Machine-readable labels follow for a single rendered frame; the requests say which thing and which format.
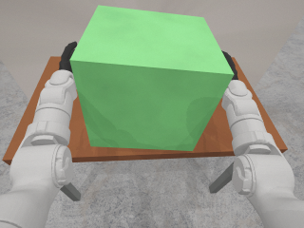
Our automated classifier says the left robot upper arm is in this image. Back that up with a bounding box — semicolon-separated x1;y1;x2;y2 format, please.
0;143;74;228

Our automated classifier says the carton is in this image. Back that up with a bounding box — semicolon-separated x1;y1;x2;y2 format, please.
69;5;235;151

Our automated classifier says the robot right hand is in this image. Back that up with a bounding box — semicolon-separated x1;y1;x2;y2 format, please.
222;51;238;81

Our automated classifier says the right robot upper arm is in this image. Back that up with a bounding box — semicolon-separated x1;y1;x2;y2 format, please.
232;154;304;228

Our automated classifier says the robot right forearm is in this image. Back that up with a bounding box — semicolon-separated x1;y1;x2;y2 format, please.
221;80;295;191

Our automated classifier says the robot left forearm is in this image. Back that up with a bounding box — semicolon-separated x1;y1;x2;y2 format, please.
9;69;78;186

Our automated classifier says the robot left hand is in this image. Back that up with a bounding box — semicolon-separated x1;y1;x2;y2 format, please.
59;41;77;73

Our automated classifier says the table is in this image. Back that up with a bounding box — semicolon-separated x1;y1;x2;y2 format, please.
2;56;288;201

